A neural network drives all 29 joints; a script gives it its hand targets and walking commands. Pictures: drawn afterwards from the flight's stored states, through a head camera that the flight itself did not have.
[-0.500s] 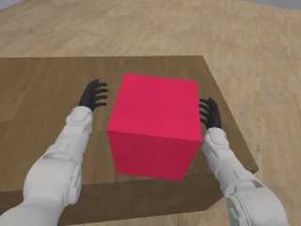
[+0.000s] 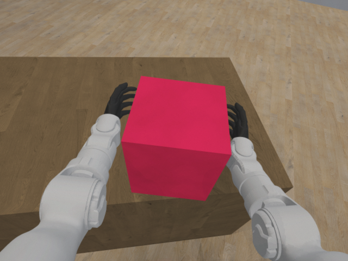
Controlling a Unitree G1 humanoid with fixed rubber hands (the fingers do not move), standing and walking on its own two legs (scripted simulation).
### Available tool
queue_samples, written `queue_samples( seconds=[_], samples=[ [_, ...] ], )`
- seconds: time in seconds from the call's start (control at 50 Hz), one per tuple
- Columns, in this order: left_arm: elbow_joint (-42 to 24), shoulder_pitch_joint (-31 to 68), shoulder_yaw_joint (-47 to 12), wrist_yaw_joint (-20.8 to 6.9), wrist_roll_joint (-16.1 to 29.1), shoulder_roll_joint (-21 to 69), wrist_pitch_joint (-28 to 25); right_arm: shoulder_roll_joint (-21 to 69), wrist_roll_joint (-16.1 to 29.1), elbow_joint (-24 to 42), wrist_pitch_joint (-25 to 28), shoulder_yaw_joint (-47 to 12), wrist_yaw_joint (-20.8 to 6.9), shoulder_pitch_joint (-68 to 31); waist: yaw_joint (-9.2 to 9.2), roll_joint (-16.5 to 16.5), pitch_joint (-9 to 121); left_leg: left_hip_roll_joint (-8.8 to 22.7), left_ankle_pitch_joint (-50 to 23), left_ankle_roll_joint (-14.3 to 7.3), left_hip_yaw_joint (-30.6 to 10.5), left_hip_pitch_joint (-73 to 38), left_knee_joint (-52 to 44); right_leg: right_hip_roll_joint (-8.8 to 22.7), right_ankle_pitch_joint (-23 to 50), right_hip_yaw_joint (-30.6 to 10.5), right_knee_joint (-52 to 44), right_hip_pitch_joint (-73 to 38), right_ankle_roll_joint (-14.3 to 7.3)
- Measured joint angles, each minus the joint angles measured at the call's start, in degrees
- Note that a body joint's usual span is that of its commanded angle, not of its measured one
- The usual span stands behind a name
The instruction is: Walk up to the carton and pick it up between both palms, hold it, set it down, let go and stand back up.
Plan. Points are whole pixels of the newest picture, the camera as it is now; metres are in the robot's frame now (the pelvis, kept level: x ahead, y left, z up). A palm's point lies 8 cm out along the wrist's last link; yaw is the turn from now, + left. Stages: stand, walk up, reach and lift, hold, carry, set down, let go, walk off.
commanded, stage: reach and lift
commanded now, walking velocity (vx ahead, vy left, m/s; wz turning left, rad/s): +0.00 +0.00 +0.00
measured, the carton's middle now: (175, 142) +0.41 -0.03 +0.01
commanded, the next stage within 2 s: none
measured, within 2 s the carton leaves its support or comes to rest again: leaves its support in 1.82 s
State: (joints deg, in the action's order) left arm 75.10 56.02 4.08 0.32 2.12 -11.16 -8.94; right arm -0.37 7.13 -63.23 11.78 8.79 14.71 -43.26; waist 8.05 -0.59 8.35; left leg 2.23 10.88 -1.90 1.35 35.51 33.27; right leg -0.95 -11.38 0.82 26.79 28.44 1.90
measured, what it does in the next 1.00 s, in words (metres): stands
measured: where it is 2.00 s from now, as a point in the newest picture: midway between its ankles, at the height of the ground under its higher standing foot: outside the picture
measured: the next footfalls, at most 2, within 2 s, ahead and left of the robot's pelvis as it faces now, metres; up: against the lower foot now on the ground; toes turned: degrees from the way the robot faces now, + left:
none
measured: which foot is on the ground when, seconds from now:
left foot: down 0.00-1.00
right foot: down 0.00-1.00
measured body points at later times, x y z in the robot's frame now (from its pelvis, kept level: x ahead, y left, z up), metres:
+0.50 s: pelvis +0.01 +0.00 +0.01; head +0.06 +0.04 +0.45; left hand +0.48 +0.11 +0.08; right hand +0.40 -0.18 +0.07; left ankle +0.05 +0.09 -0.73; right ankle +0.01 -0.14 -0.73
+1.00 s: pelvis +0.02 -0.01 +0.02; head +0.06 +0.03 +0.47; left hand +0.46 +0.12 +0.09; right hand +0.39 -0.18 +0.07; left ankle +0.05 +0.09 -0.73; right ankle +0.01 -0.14 -0.73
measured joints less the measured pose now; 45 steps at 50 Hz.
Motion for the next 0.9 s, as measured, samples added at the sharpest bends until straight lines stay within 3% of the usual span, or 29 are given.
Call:
queue_samples(
  seconds=[0.26, 0.5, 0.58, 0.72, 0.9],
  samples=[
    [1.02, 1.31, 4.42, 0.57, -4.17, 0.80, 0.09, 1.70, -5.09, 0.35, 0.43, 4.96, -0.26, 0.24, 0.14, -0.69, -1.13, -0.13, 0.34, -0.16, 0.44, -2.04, -0.79, 0.20, -0.04, -0.32, -1.06, -2.00, 0.20],
    [-2.30, -0.98, 11.75, -0.15, -12.38, 2.93, -0.35, 3.59, -11.87, 1.31, 3.41, 11.02, -2.12, 1.60, -0.72, -1.07, -3.62, -0.21, -0.29, -0.14, 0.79, -6.59, -3.67, 0.38, 1.21, -0.23, -4.70, -6.69, 0.15],
    [-3.10, -1.55, 15.73, -1.50, -16.76, 3.69, -0.98, 5.12, -15.41, 3.05, 4.22, 14.53, -3.01, 2.64, -1.21, -1.44, -4.73, -0.38, -0.85, -0.03, 1.03, -8.76, -5.36, 0.56, 1.64, -0.35, -6.01, -8.62, 0.07],
    [-7.46, -4.24, 22.52, -5.05, -24.96, 6.50, -1.89, 9.96, -25.72, 11.45, 5.11, 22.79, -5.25, 7.51, -2.08, -2.39, -7.11, -1.09, -1.87, 0.09, 0.89, -14.43, -9.16, 1.20, 2.21, 0.11, -9.27, -14.20, -0.03],
    [-13.81, -8.16, 23.19, -7.35, -26.99, 8.75, -0.19, 11.35, -27.71, 14.43, 6.35, 23.69, -5.79, 10.77, -3.40, -2.82, -9.08, -1.05, -2.33, 0.53, 0.77, -19.50, -11.85, 1.16, 3.04, 0.74, -12.72, -19.67, -0.45]
  ],
)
